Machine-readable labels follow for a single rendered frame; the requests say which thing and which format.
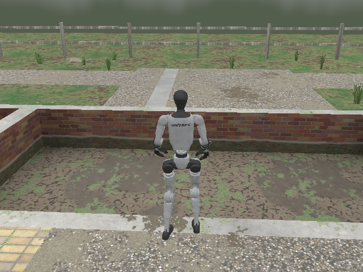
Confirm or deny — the left robot forearm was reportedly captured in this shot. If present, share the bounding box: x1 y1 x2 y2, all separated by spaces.
153 138 162 151

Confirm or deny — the left robot hand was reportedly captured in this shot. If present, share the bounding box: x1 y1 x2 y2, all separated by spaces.
154 147 168 157

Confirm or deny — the robot right upper arm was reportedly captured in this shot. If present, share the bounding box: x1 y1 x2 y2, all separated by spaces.
193 114 208 146

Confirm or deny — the right robot forearm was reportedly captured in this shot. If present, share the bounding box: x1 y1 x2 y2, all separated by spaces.
201 137 209 152

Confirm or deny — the robot right foot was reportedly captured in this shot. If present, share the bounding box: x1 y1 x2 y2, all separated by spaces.
192 219 200 233

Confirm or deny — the robot left upper arm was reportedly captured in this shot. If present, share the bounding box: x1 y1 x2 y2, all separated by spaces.
154 114 169 146

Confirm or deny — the left robot thigh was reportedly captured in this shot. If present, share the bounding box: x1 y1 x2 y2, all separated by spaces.
162 159 175 203

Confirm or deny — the right robot hand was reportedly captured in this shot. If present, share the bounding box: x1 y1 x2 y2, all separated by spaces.
196 149 209 160

